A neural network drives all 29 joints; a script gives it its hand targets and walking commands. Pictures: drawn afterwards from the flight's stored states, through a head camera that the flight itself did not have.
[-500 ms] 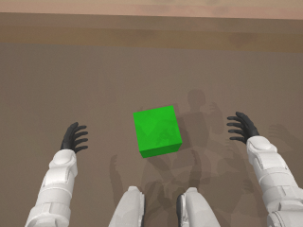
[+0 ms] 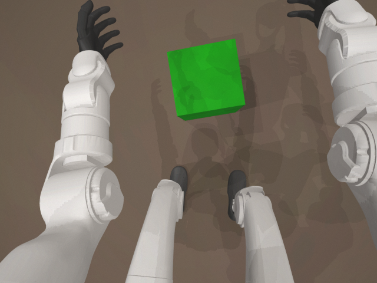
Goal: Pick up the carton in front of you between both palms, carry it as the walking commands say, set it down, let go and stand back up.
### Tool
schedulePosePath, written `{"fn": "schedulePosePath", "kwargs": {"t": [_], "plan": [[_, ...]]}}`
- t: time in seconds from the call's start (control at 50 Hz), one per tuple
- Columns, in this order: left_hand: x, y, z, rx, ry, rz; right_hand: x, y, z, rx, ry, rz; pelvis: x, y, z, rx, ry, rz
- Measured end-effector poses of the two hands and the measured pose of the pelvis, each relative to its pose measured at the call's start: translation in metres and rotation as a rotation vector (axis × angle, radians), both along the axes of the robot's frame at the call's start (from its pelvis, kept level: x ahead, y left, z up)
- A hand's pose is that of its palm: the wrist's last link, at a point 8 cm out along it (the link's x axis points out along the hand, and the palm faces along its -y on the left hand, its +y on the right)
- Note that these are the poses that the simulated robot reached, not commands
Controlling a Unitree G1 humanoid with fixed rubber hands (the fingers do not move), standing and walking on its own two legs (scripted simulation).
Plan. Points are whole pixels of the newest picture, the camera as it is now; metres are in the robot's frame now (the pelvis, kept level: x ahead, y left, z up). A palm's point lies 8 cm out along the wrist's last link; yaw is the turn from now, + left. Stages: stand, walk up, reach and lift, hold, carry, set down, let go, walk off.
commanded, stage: reach and lift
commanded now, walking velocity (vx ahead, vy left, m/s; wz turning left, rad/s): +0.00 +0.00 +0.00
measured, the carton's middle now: (206, 86) +0.54 +0.04 -0.53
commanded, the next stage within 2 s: none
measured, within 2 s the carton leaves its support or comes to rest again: leaves its support in 1.80 s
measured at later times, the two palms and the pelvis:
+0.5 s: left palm (132, 81) +0.50 +0.23 -0.30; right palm (278, 59) +0.57 -0.14 -0.31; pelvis +0.01 +0.00 -0.14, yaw +3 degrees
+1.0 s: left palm (152, 91) +0.50 +0.22 -0.46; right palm (261, 75) +0.57 -0.14 -0.46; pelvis -0.03 +0.00 -0.28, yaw +3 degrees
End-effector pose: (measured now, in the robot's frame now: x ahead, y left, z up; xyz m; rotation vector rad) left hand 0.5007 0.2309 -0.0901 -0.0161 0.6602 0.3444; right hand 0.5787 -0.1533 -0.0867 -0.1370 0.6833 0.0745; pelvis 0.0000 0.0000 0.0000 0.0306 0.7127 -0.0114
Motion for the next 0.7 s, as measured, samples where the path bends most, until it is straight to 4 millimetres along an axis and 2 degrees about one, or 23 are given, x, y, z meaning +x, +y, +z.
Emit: {"fn": "schedulePosePath", "kwargs": {"t": [0.12, 0.2, 0.26, 0.38, 0.52, 0.62, 0.7], "plan": [[0.012, -0.003, -0.023, -0.001, -0.009, 0.003, 0.015, 0.007, -0.026, 0.006, -0.016, 0.004, 0.018, -0.001, -0.001, 0.005, 0.085, 0.005], [0.012, -0.005, -0.045, -0.008, 0.0, 0.005, 0.013, 0.012, -0.05, 0.014, -0.005, -0.004, 0.028, -0.001, -0.009, 0.009, 0.148, 0.009], [0.008, -0.005, -0.069, -0.012, 0.016, 0.008, 0.008, 0.015, -0.075, 0.013, 0.009, -0.011, 0.031, 0.0, -0.025, 0.012, 0.191, 0.015], [0.0, -0.002, -0.136, -0.01, 0.041, 0.014, -0.002, 0.017, -0.145, 0.0, 0.025, -0.028, 0.026, 0.002, -0.077, 0.016, 0.241, 0.021], [-0.004, 0.001, -0.218, -0.004, 0.033, 0.003, -0.011, 0.008, -0.229, -0.023, 0.005, -0.05, 0.003, 0.005, -0.152, 0.017, 0.204, 0.03], [-0.003, 0.0, -0.259, -0.011, 0.025, -0.002, -0.01, 0.006, -0.269, -0.023, -0.013, -0.05, -0.015, 0.005, -0.198, 0.018, 0.129, 0.032], [-0.002, -0.002, -0.284, -0.022, 0.04, -0.003, -0.008, 0.009, -0.291, -0.016, 0.001, -0.048, -0.026, 0.004, -0.225, 0.021, 0.071, 0.034]]}}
